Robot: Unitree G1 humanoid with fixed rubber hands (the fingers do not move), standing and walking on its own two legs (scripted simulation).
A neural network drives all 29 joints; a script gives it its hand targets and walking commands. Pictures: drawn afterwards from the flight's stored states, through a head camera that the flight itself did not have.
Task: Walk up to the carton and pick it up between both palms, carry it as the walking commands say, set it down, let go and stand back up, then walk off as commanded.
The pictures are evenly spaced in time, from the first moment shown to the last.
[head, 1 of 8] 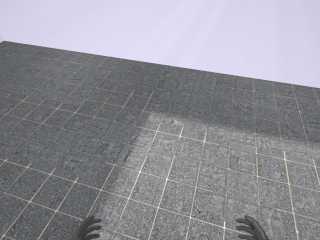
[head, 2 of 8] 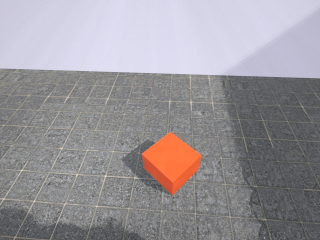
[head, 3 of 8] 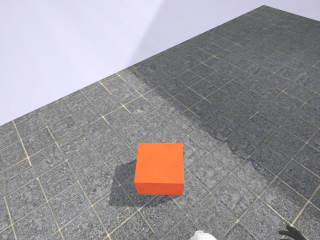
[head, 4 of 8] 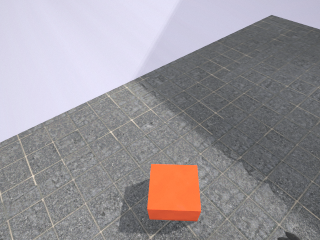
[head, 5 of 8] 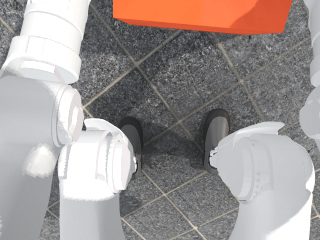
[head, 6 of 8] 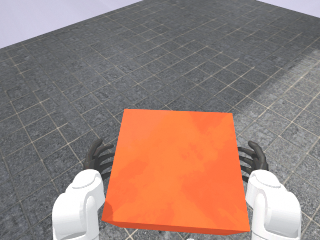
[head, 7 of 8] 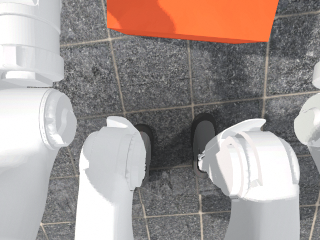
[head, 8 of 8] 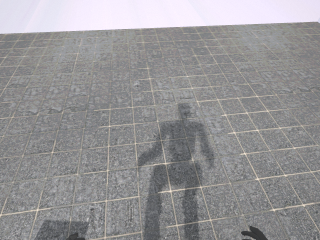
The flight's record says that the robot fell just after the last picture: no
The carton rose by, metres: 0.71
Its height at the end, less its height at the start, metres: +0.00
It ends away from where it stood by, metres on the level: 2.48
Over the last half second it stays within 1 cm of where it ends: yes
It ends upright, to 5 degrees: yes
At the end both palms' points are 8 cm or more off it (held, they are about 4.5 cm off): yes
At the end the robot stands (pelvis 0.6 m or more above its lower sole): yes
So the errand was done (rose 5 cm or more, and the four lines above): yes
